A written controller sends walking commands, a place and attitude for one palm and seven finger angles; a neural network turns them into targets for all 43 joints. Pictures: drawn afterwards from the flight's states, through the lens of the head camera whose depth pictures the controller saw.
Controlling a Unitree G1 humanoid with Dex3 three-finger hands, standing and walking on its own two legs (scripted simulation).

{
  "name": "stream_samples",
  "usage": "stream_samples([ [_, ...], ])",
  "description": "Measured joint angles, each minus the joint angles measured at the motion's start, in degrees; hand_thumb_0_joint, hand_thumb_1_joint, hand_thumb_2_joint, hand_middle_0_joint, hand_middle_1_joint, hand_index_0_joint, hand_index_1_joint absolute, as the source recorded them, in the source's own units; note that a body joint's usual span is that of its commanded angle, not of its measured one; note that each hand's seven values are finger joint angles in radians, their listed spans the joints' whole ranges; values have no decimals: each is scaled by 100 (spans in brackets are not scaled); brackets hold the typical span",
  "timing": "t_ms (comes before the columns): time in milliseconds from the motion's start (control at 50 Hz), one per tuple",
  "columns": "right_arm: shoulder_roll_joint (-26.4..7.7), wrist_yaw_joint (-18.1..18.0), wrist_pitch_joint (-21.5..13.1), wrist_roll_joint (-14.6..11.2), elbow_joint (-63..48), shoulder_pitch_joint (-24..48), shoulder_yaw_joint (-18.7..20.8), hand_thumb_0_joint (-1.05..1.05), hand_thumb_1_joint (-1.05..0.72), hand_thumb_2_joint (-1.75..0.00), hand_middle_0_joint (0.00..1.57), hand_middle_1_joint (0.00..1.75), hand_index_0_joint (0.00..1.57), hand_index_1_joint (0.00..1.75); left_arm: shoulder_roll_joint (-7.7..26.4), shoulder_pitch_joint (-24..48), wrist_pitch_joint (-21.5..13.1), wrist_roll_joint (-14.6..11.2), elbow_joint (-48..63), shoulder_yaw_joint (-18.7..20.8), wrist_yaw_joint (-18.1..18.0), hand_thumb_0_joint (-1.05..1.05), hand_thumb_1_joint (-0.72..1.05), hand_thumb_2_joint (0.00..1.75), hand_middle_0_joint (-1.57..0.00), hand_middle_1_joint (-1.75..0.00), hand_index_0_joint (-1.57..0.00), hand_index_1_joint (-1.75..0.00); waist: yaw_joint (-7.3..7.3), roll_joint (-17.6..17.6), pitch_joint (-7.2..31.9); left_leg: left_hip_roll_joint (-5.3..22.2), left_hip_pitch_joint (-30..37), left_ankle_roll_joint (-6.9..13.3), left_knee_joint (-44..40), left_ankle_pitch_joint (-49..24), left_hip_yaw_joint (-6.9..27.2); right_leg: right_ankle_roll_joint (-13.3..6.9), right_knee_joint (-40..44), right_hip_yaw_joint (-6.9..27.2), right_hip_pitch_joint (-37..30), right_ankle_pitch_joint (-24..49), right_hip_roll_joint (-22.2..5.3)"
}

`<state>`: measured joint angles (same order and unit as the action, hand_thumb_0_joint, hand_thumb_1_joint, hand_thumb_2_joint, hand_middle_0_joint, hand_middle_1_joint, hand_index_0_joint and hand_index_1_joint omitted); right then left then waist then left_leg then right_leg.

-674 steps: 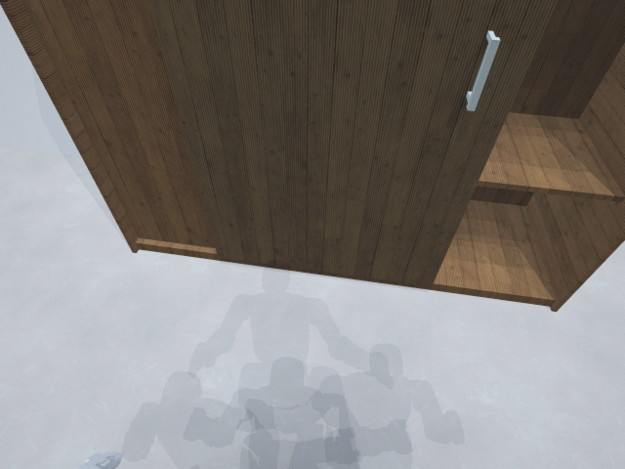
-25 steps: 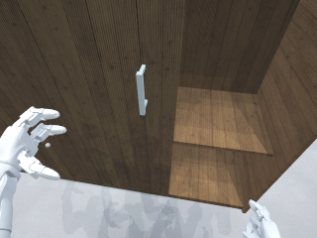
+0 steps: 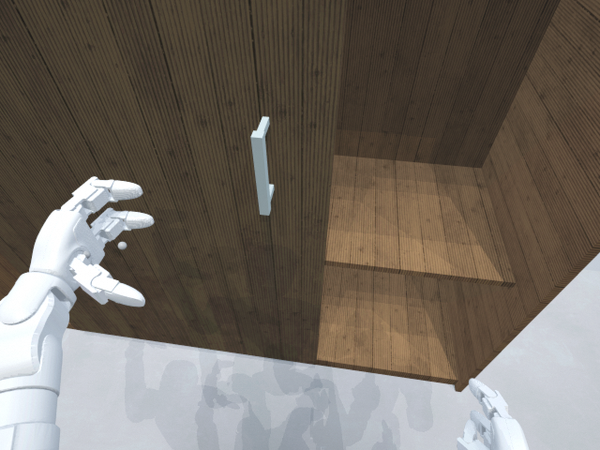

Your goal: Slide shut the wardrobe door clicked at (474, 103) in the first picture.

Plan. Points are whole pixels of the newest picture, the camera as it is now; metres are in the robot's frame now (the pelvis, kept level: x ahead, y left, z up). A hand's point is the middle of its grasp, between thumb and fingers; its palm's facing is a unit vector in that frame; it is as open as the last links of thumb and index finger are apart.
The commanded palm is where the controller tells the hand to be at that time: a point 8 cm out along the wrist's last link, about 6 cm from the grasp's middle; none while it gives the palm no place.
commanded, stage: move the hooked fingers beside the handle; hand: left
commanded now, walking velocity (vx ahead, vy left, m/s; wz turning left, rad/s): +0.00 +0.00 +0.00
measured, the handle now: (264, 168) +0.49 +0.09 +0.12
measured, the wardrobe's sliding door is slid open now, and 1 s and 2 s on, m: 0.46 0.46 0.46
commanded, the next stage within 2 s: none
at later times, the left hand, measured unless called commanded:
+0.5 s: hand (179, 217) +0.37 +0.19 +0.13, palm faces -0.05 -1.00 -0.04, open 14.0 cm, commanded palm +0.35 +0.24 +0.13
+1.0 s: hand (209, 188) +0.43 +0.16 +0.13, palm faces -0.04 -1.00 -0.04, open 14.0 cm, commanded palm +0.41 +0.21 +0.13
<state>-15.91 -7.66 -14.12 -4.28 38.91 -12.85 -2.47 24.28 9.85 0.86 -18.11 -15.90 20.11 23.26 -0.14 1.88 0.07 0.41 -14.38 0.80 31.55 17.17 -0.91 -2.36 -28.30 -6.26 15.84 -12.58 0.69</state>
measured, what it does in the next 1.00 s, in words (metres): stands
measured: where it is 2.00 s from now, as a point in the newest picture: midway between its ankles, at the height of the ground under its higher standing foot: outside the picture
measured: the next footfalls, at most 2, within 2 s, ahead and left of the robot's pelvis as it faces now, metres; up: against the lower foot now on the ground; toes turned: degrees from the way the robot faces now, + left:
none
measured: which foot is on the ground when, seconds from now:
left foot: down 0.00-1.00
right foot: down 0.00-1.00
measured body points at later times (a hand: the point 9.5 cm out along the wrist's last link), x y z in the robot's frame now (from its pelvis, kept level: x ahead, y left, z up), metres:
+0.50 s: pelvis +0.01 +0.00 +0.00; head +0.02 -0.01 +0.45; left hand +0.36 +0.24 +0.14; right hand +0.16 -0.25 -0.09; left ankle +0.00 +0.11 -0.73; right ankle +0.03 -0.09 -0.73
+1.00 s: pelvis +0.00 -0.01 +0.00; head +0.03 -0.02 +0.45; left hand +0.42 +0.21 +0.14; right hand +0.10 -0.28 -0.11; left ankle +0.00 +0.11 -0.73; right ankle +0.03 -0.09 -0.73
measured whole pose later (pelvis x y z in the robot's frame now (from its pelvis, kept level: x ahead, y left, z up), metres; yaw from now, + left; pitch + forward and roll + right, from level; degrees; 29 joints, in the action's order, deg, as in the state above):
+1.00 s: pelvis +0.00 -0.01 +0.00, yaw -1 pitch +4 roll +0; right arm -15.7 -5.3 -7.6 -3.7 42.1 -15.9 -0.9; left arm 20.8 33.0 -3.7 -11.6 -38.9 13.4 12.5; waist 3.3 1.6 0.5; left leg 1.1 -17.6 0.1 30.5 16.6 -1.6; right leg -3.2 -28.1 -5.5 19.8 -12.2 1.5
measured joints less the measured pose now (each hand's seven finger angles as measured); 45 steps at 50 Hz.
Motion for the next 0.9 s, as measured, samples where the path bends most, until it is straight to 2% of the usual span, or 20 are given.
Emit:
stream_samples([
  [160, 15, 33, 129, 4, -6, -97, 27, 1, -90, -90, 21, 30, 20, 30, -189, 169, 168, 150, -10, -217, -310, -1, -50, 30, -30, -120, -30, -120, 31, 10, 55, -22, 34, 25, -81, 17, -41, 30, 34, 46, -1, -28, -16],
  [540, 123, 156, 432, 58, 82, -64, 42, 1, -90, -90, 21, 30, 20, 30, -577, 748, 132, 479, -307, -760, -904, -1, -50, 30, -30, -120, -30, -120, 86, 36, 92, -20, 136, 4, -290, -37, -63, 14, 170, 76, -61, -6, -2],
  [680, 114, 171, 556, 63, 149, -35, 42, 1, -90, -90, 21, 30, 20, 30, -566, 1237, 53, 562, -888, -809, -1040, -1, -50, 30, -30, -120, -30, -120, 143, 6, 56, 5, 59, -26, -276, -64, -47, -23, 154, 58, 15, 12, 21],
  [900, 46, 201, 648, 60, 262, -171, 97, 1, -91, -90, 21, 30, 20, 30, -387, 2043, -256, 622, -1966, -676, -1064, -1, -50, 30, -30, -120, -30, -120, 295, -32, 35, 59, -192, -65, -164, -69, -57, -72, 67, 65, 267, 36, 70],
])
